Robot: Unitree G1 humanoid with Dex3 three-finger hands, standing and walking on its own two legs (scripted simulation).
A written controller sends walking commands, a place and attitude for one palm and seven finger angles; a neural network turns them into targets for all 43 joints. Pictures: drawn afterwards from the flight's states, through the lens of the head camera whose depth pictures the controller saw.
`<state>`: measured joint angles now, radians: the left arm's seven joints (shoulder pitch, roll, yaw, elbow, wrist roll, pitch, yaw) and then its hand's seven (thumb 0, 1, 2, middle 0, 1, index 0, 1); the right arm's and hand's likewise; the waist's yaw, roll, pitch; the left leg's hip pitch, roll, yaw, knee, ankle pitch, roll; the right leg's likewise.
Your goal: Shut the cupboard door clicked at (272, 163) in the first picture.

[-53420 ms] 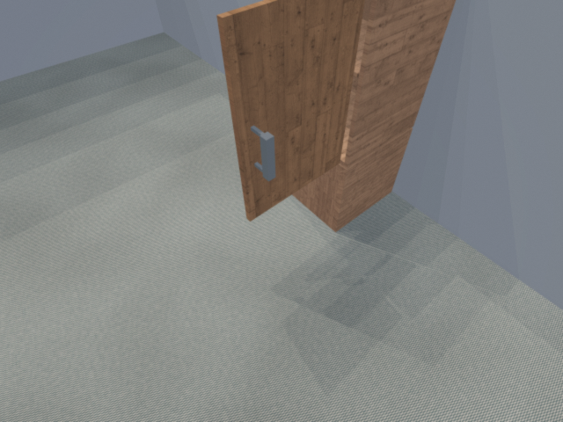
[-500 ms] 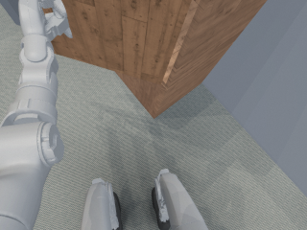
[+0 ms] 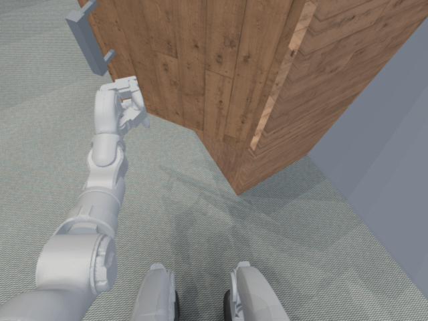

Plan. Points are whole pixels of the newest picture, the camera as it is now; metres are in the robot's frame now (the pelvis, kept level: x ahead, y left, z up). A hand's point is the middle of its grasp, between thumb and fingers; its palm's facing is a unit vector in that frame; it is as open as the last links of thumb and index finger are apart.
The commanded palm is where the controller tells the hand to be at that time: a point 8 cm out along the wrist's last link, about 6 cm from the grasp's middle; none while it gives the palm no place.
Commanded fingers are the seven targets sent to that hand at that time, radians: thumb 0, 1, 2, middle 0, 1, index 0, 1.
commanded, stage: pull the fist back off the door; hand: left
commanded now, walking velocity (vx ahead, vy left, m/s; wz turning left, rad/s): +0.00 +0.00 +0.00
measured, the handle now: (95, 39) +0.66 +0.20 +0.05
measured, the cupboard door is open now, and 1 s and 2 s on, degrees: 36 36 36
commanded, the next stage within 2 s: draw the hand back to the body in 0.08 s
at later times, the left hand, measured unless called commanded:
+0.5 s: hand (109, 120) +0.42 +0.13 +0.11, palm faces +0.04 -1.00 -0.08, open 3.1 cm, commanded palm +0.39 +0.19 +0.12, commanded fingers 0.00 0.90 0.90 -1.30 -1.50 -1.30 -1.50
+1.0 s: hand out of the picture +0.31 +0.22 +0.20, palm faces +0.21 -0.94 -0.27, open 3.4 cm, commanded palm +0.26 +0.27 +0.22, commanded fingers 0.00 0.90 0.90 -0.72 -0.87 -0.72 -0.87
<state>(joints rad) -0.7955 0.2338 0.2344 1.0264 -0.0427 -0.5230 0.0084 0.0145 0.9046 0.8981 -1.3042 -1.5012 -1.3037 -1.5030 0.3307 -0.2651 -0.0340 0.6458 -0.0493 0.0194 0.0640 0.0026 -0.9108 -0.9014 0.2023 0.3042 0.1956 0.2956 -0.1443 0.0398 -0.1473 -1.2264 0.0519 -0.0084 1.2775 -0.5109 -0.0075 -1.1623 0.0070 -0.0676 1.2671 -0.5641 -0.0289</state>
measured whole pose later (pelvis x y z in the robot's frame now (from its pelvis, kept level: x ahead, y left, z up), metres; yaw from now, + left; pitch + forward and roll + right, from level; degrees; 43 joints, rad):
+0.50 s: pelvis +0.01 +0.00 +0.05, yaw -1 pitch +18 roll +0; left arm -0.44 0.21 0.19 0.69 -0.12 -0.41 -0.03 0.01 0.90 0.90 -1.30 -1.50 -1.30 -1.50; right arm 0.37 -0.23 0.00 0.61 0.02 0.07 0.01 0.01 -0.91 -0.90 0.20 0.30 0.20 0.30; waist -0.07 0.06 -0.14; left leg -0.91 0.05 0.04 1.06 -0.45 0.00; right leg -0.88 0.01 -0.02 1.07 -0.50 -0.02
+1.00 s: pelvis +0.03 +0.02 +0.11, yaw +1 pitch +1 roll +0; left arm 0.11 0.30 0.09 0.03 -0.07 -0.06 0.07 0.01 0.90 0.90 -0.99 -1.15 -0.99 -1.15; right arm 0.16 -0.22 0.05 0.53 0.05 0.03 -0.10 0.01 -0.91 -0.90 0.20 0.30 0.19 0.30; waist 0.03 0.05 -0.04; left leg -0.32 0.00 0.04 0.60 -0.31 0.02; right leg -0.26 -0.02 -0.03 0.59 -0.35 0.01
